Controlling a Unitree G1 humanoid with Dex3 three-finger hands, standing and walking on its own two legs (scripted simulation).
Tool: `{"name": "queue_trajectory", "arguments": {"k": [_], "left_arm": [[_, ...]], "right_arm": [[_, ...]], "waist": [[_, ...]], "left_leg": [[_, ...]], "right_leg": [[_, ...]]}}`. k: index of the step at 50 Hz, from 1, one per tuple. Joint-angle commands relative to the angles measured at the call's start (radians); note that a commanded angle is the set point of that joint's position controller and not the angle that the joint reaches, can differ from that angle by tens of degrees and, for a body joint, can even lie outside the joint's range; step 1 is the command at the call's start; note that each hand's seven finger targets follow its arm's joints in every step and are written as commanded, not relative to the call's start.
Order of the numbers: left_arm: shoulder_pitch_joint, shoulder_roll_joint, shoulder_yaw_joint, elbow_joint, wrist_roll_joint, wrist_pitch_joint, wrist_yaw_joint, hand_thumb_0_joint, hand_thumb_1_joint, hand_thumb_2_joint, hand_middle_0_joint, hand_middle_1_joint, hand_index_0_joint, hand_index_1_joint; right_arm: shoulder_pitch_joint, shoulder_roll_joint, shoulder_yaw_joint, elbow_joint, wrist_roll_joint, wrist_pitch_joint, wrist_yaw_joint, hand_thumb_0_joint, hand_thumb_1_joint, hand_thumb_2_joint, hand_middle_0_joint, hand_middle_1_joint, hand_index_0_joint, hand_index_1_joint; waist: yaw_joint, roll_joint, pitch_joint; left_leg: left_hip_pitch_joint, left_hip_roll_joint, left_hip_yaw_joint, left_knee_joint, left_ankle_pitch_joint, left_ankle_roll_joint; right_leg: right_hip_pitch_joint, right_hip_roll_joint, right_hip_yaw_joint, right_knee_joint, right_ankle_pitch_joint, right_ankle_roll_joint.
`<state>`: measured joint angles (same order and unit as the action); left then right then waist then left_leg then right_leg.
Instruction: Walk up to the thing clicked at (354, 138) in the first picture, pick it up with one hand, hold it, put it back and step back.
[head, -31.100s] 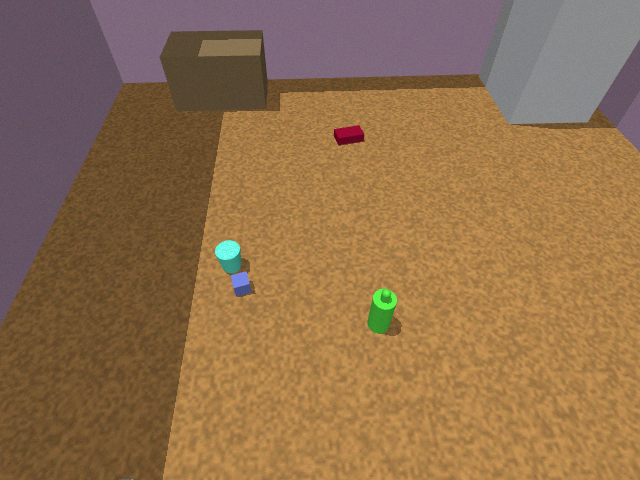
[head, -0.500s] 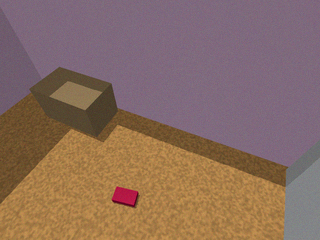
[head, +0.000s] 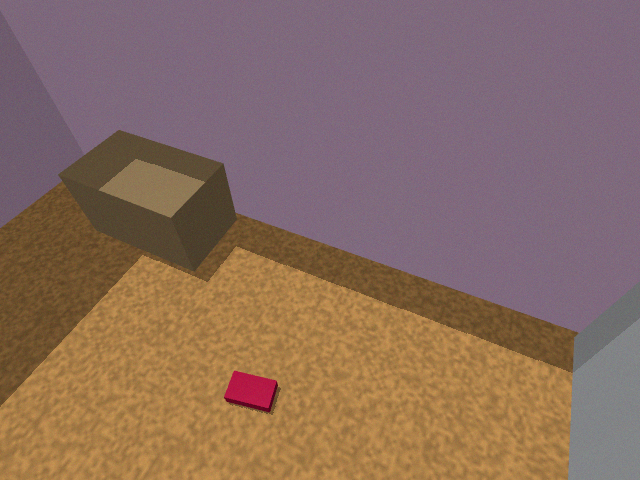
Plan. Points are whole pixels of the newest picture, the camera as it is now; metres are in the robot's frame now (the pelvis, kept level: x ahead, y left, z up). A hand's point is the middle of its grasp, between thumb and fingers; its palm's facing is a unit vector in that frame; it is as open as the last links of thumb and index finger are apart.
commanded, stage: rise first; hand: left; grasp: from above
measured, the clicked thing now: (251, 391) +0.46 +0.23 -0.76
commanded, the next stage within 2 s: none
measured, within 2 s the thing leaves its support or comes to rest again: neither
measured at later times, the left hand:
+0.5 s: hand (154, 467) +0.16 +0.26 -0.18, palm faces -0.08 -0.92 -0.37, open 11.9 cm
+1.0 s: hand out of the picture +0.14 +0.27 -0.24, palm faces -0.18 -0.88 -0.44, open 14.1 cm
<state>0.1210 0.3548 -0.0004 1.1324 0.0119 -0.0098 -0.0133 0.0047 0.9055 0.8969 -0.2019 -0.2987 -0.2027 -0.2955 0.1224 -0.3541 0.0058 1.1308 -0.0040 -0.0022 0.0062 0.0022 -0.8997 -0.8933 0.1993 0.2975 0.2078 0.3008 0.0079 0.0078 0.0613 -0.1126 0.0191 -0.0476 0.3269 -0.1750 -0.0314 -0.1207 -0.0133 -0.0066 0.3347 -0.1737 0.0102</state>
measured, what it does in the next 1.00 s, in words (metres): lowers itself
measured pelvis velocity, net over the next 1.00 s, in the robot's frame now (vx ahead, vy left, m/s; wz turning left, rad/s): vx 0.00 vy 0.02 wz -0.02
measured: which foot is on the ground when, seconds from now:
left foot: down 0.00-1.00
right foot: down 0.00-1.00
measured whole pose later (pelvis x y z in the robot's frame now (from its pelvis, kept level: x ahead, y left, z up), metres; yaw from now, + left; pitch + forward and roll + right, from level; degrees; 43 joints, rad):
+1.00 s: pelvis +0.00 +0.02 -0.10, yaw -1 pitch +19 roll -2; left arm 0.28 0.31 0.11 0.39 0.23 0.25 0.01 0.00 -0.54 0.97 -0.10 -1.04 -0.10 -1.04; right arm 0.19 -0.22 -0.02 0.53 0.01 -0.14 -0.02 0.01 -0.91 -0.90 0.20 0.30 0.21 0.30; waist -0.03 0.01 -0.12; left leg -0.95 0.01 -0.05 1.19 -0.56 -0.01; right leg -0.94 0.00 0.01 1.13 -0.52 0.04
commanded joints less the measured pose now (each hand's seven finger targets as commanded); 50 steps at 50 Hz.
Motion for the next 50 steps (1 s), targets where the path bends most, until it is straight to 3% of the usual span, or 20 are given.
{"name": "queue_trajectory", "arguments": {"k": [1, 4, 5, 6, 7, 8, 9, 11, 13, 15, 17, 20, 23, 25, 28, 30, 32, 36, 41, 50], "left_arm": [[-0.032, 0.221, 0.040, -0.057, -0.004, -0.021, 0.020, 0.000, 0.900, 0.900, -0.200, -0.300, -0.200, -0.301], [-0.028, 0.224, 0.041, -0.059, -0.005, -0.021, 0.019, 0.000, 0.900, 0.900, -0.200, -0.300, -0.200, -0.301], [-0.032, 0.221, 0.041, -0.061, -0.006, -0.021, 0.019, 0.000, 0.820, 0.974, -0.120, -0.380, -0.126, -0.381], [-0.383, 0.028, 0.034, -0.411, -0.060, -0.117, 0.034, 0.000, 0.740, 0.959, -0.159, -0.460, -0.140, -0.461], [-0.477, 0.098, 0.056, -0.357, -0.057, -0.114, 0.040, 0.000, 0.660, 0.935, -0.163, -0.540, -0.140, -0.541], [-0.308, 0.190, 0.121, -0.174, -0.038, -0.072, 0.050, 0.000, 0.595, 0.962, -0.135, -0.620, -0.113, -0.621], [-0.215, 0.195, 0.137, -0.095, -0.028, -0.053, 0.037, 0.000, 0.515, 0.957, -0.112, -0.700, -0.103, -0.701], [-0.325, 0.246, 0.159, -0.170, 0.004, -0.060, 0.024, 0.000, 0.355, 0.958, -0.066, -0.860, -0.078, -0.861], [-0.182, 0.236, 0.186, -0.074, 0.055, -0.033, 0.003, 0.000, 0.199, 0.956, -0.021, -1.018, -0.057, -0.979], [-0.091, 0.223, 0.217, -0.122, 0.092, -0.007, -0.009, 0.000, 0.039, 0.997, -0.013, -1.064, -0.040, -1.035], [-0.063, 0.195, 0.214, -0.219, 0.101, 0.036, 0.002, 0.000, -0.121, 0.985, -0.038, -1.079, -0.061, -1.054], [-0.099, 0.143, 0.169, -0.244, 0.125, 0.127, 0.012, 0.000, -0.361, 0.978, -0.068, -1.070, -0.081, -1.055], [-0.121, 0.126, 0.154, -0.321, 0.128, 0.177, 0.020, 0.000, -0.534, 0.972, -0.084, -1.073, -0.086, -1.069], [-0.117, 0.118, 0.163, -0.382, 0.132, 0.182, 0.025, 0.000, -0.551, 0.973, -0.084, -1.074, -0.086, -1.070], [-0.081, 0.126, 0.177, -0.459, 0.158, 0.169, 0.026, 0.000, -0.556, 0.981, -0.082, -1.067, -0.083, -1.065], [-0.094, 0.169, 0.205, -0.584, 0.175, 0.148, 0.033, 0.000, -0.562, 0.988, -0.080, -1.060, -0.077, -1.062], [-0.008, 0.126, 0.182, -0.611, 0.186, 0.151, 0.033, 0.000, -0.580, 1.005, -0.080, -1.066, -0.074, -1.072], [0.088, 0.130, 0.185, -0.720, 0.203, 0.175, 0.034, 0.000, -0.582, 1.011, -0.084, -1.045, -0.072, -1.055], [0.145, 0.115, 0.172, -0.820, 0.209, 0.220, 0.037, 0.000, -0.575, 0.972, -0.104, -1.038, -0.102, -1.038], [0.221, 0.111, 0.171, -0.902, 0.228, 0.246, 0.038, 0.000, -0.548, 0.959, -0.095, -1.042, -0.098, -1.037]], "right_arm": [[-0.030, -0.216, -0.037, -0.057, -0.004, -0.021, -0.014, 0.000, -0.900, -0.900, 0.200, 0.300, 0.200, 0.300], [-0.030, -0.213, -0.036, -0.061, -0.005, -0.023, -0.013, 0.000, -0.900, -0.900, 0.200, 0.300, 0.200, 0.300], [-0.030, -0.214, -0.035, -0.063, -0.005, -0.024, -0.013, 0.000, -0.910, -0.904, 0.198, 0.299, 0.198, 0.299], [-0.043, -0.045, 0.007, -0.346, 0.064, -0.081, -0.036, 0.000, -0.938, -0.908, 0.200, 0.300, 0.200, 0.300], [0.005, -0.075, 0.001, -0.289, 0.065, -0.082, -0.047, 0.000, -0.858, -0.888, 0.199, 0.300, 0.199, 0.300], [0.033, -0.103, -0.011, -0.270, 0.060, -0.073, -0.053, 0.000, -0.852, -0.892, 0.198, 0.301, 0.199, 0.301], [0.043, -0.104, -0.026, -0.295, 0.061, -0.062, -0.052, 0.000, -0.844, -0.887, 0.199, 0.301, 0.199, 0.301], [0.070, -0.102, -0.055, -0.331, 0.047, -0.072, -0.065, 0.000, -0.854, -0.888, 0.199, 0.301, 0.200, 0.300], [0.087, -0.096, -0.075, -0.368, 0.029, -0.081, -0.057, 0.000, -0.882, -0.894, 0.199, 0.300, 0.200, 0.300], [0.100, -0.083, -0.092, -0.413, 0.019, -0.082, -0.044, 0.000, -0.900, -0.900, 0.200, 0.300, 0.200, 0.300], [0.094, -0.070, -0.092, -0.469, 0.021, -0.081, -0.042, 0.000, -0.900, -0.899, 0.200, 0.300, 0.200, 0.300], [0.054, -0.069, -0.085, -0.525, 0.030, -0.083, -0.039, 0.000, -0.902, -0.900, 0.201, 0.300, 0.200, 0.300], [0.060, -0.062, -0.089, -0.567, 0.028, -0.097, -0.036, 0.000, -0.887, -0.899, 0.200, 0.300, 0.200, 0.300], [0.080, -0.058, -0.093, -0.587, 0.026, -0.112, -0.033, 0.000, -0.886, -0.899, 0.200, 0.300, 0.200, 0.300], [0.097, -0.051, -0.099, -0.611, 0.024, -0.133, -0.031, 0.000, -0.885, -0.898, 0.200, 0.300, 0.200, 0.300], [0.093, -0.044, -0.101, -0.627, 0.020, -0.148, -0.034, 0.000, -0.880, -0.897, 0.200, 0.300, 0.200, 0.300], [0.097, -0.041, -0.101, -0.638, 0.019, -0.156, -0.037, 0.000, -0.890, -0.899, 0.200, 0.300, 0.200, 0.300], [0.096, -0.044, -0.106, -0.663, 0.012, -0.161, -0.040, 0.000, -0.899, -0.902, 0.200, 0.300, 0.200, 0.300], [0.102, -0.039, -0.100, -0.692, 0.009, -0.171, -0.040, 0.000, -0.927, -0.908, 0.201, 0.300, 0.200, 0.300], [0.081, -0.032, -0.093, -0.741, 0.009, -0.190, -0.042, 0.000, -0.902, -0.901, 0.201, 0.300, 0.200, 0.300]], "waist": [[-0.006, -0.010, -0.068], [-0.006, -0.009, -0.078], [-0.006, 0.003, -0.084], [-0.132, 0.043, -0.025], [-0.101, -0.016, -0.054], [-0.078, -0.050, -0.033], [-0.044, -0.049, -0.031], [-0.040, -0.057, -0.176], [-0.028, -0.023, -0.244], [0.025, 0.023, -0.333], [0.035, 0.076, -0.359], [0.002, 0.023, -0.253], [-0.013, -0.018, -0.240], [-0.020, -0.039, -0.260], [-0.023, -0.021, -0.316], [-0.011, 0.044, -0.378], [-0.025, 0.054, -0.377], [-0.021, 0.098, -0.412], [-0.045, 0.075, -0.459], [-0.041, 0.075, -0.445]], "left_leg": [[-0.019, 0.097, -0.073, -0.047, 0.076, 0.047], [-0.011, 0.097, -0.070, -0.048, 0.097, 0.044], [-0.012, 0.102, -0.070, -0.045, 0.120, 0.046], [-0.116, -0.032, 0.079, 0.025, -0.049, 0.036], [-0.117, -0.041, 0.076, 0.047, -0.077, 0.044], [-0.155, -0.048, 0.080, 0.061, -0.104, 0.047], [-0.196, -0.043, 0.083, 0.095, -0.084, 0.046], [-0.191, -0.040, 0.072, 0.153, -0.022, 0.047], [-0.261, -0.047, 0.065, 0.225, 0.016, 0.042], [-0.282, -0.055, 0.069, 0.268, 0.065, 0.035], [-0.263, -0.058, 0.069, 0.254, 0.075, 0.026], [-0.325, -0.044, 0.058, 0.280, 0.035, 0.025], [-0.401, -0.032, 0.049, 0.338, -0.050, 0.029], [-0.440, -0.030, 0.050, 0.381, -0.081, 0.034], [-0.481, -0.028, 0.048, 0.469, -0.040, 0.035], [-0.486, -0.025, 0.046, 0.511, -0.024, 0.030], [-0.496, -0.016, 0.038, 0.529, 0.002, 0.024], [-0.488, 0.002, 0.013, 0.561, 0.053, 0.015], [-0.540, 0.002, 0.015, 0.648, 0.115, 0.025], [-0.669, -0.004, -0.001, 0.713, -0.019, 0.026]], "right_leg": [[0.016, -0.113, 0.094, -0.062, 0.076, -0.030], [0.020, -0.115, 0.095, -0.056, 0.093, -0.032], [0.036, -0.116, 0.092, -0.047, 0.113, -0.032], [-0.218, 0.007, 0.004, 0.018, 0.015, -0.016], [-0.161, 0.006, -0.008, 0.020, -0.030, -0.010], [-0.164, 0.012, -0.016, 0.020, -0.081, -0.014], [-0.178, 0.015, -0.021, 0.049, -0.085, -0.016], [-0.173, 0.013, -0.015, 0.117, -0.009, -0.012], [-0.191, 0.007, -0.013, 0.200, 0.045, -0.016], [-0.170, 0.010, -0.006, 0.246, 0.076, -0.025], [-0.169, 0.017, -0.007, 0.242, 0.070, -0.029], [-0.258, 0.026, -0.022, 0.257, 0.019, -0.026], [-0.350, 0.033, -0.030, 0.305, -0.076, -0.026], [-0.389, 0.035, -0.028, 0.350, -0.103, -0.021], [-0.446, 0.033, -0.026, 0.441, -0.066, -0.022], [-0.479, 0.029, -0.019, 0.493, -0.055, -0.026], [-0.520, 0.032, -0.021, 0.533, -0.045, -0.031], [-0.569, 0.034, -0.027, 0.589, -0.047, -0.035], [-0.601, 0.033, -0.029, 0.645, 0.008, -0.029], [-0.713, 0.032, -0.037, 0.726, -0.087, -0.035]]}}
